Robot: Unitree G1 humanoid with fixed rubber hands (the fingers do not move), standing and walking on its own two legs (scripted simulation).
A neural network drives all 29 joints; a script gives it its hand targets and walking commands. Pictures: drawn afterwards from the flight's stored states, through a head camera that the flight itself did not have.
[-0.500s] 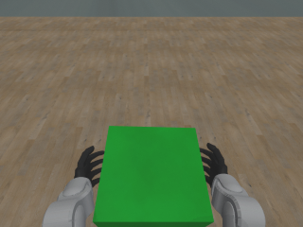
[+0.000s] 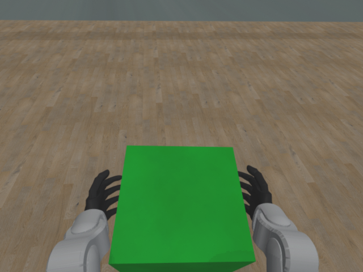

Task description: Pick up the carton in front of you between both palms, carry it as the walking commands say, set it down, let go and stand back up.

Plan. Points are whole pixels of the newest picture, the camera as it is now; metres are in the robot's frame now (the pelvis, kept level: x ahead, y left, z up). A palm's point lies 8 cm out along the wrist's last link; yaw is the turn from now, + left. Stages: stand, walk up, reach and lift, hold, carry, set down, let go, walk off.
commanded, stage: carry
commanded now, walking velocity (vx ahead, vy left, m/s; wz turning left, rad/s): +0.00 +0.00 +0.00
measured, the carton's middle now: (178, 217) +0.24 +0.00 +0.02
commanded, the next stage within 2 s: hold in 1.74 s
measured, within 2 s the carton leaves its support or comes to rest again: neither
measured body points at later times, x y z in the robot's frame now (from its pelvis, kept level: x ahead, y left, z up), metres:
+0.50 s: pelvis +0.07 -0.01 +0.00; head +0.05 -0.01 +0.45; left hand +0.31 +0.15 +0.07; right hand +0.32 -0.15 +0.07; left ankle -0.04 +0.11 -0.73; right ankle +0.07 -0.10 -0.73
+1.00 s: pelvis +0.01 +0.00 +0.00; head +0.00 +0.00 +0.45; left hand +0.30 +0.17 +0.01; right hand +0.31 -0.14 +0.02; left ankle -0.04 +0.11 -0.74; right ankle +0.07 -0.10 -0.74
